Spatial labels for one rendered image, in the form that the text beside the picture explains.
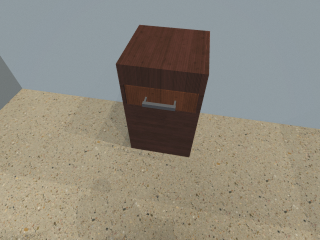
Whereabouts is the drawer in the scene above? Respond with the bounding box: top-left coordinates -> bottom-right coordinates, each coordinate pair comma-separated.
124,84 -> 199,113

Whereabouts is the cabinet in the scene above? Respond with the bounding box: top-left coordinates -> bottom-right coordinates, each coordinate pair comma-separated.
116,25 -> 210,157

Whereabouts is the handle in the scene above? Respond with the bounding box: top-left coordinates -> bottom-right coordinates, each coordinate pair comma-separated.
142,97 -> 176,111

